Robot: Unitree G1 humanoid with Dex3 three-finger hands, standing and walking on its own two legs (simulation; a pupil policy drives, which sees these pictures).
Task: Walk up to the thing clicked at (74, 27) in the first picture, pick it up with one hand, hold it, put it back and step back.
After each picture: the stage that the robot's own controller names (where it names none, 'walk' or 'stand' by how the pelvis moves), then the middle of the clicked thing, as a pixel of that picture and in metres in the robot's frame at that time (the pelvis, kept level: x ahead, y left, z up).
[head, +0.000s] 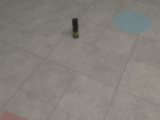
stand; (75, 28) +1.50 +0.09 -0.66
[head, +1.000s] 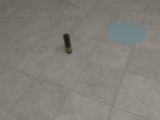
walk; (67, 44) +1.36 +0.27 -0.64
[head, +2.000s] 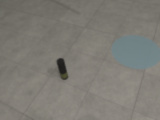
walk; (62, 69) +0.88 +0.28 -0.65
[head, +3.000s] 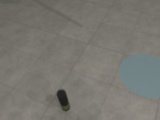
walk; (63, 100) +0.57 +0.22 -0.64
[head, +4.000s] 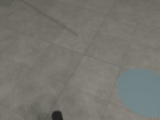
stand; out of the picture +0.42 +0.19 -0.64
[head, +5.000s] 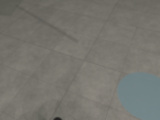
stand; out of the picture +0.41 +0.20 -0.66
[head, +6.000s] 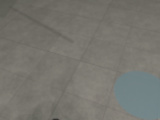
stand; out of the picture +0.40 +0.21 -0.66
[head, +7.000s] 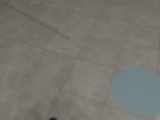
stand; out of the picture +0.39 +0.22 -0.66
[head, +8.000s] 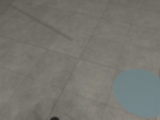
stand; out of the picture +0.40 +0.21 -0.66
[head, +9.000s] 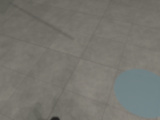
stand; out of the picture +0.40 +0.21 -0.66
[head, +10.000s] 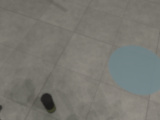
go down; (49, 104) +0.43 +0.21 -0.59
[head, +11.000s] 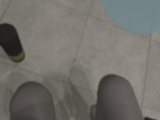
go down; (12, 46) +0.48 +0.25 -0.23
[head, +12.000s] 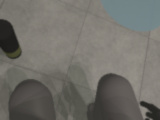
close in; (8, 42) +0.48 +0.26 -0.24
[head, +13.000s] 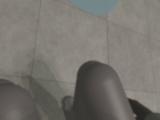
close; out of the picture +0.46 +0.30 -0.16
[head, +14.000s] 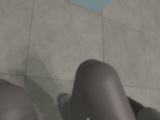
lift; out of the picture +0.44 +0.31 -0.16
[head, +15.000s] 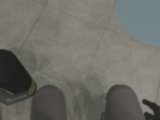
lift; (16, 80) +0.31 +0.22 -0.02
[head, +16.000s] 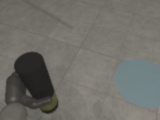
hold; (41, 88) +0.31 +0.15 +0.06
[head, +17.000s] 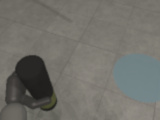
hold; (40, 88) +0.31 +0.15 +0.03
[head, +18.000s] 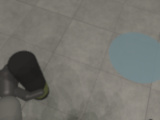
crouch; (33, 80) +0.35 +0.17 -0.01
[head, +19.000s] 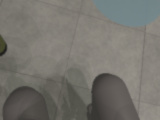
lower; out of the picture +0.48 +0.24 -0.04
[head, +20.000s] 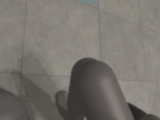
lower; out of the picture +0.44 +0.30 -0.16
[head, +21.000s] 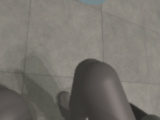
lower; out of the picture +0.43 +0.30 -0.16
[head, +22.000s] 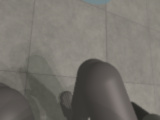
lower; out of the picture +0.43 +0.30 -0.16
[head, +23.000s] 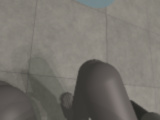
lower; out of the picture +0.42 +0.28 -0.16
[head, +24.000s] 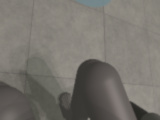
open; out of the picture +0.43 +0.28 -0.16
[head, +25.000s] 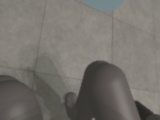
stand; out of the picture +0.43 +0.28 -0.17
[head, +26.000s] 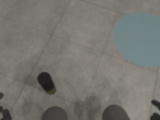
walk; (47, 84) +0.43 +0.20 -0.45
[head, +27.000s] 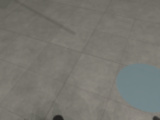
stand; out of the picture +0.40 +0.17 -0.59
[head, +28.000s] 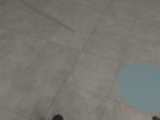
stand; out of the picture +0.39 +0.18 -0.60
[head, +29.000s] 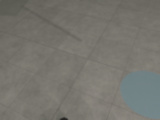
stand; out of the picture +0.41 +0.17 -0.65
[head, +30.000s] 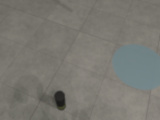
walk; (60, 101) +0.46 +0.13 -0.64
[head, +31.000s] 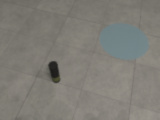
walk; (54, 72) +0.69 +0.22 -0.63
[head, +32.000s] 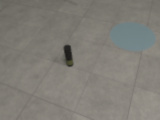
stand; (68, 56) +1.02 +0.20 -0.63
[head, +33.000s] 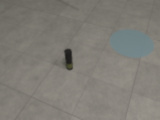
stand; (68, 59) +1.03 +0.16 -0.65
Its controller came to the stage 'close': yes
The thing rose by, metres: 0.68
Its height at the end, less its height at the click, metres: +0.00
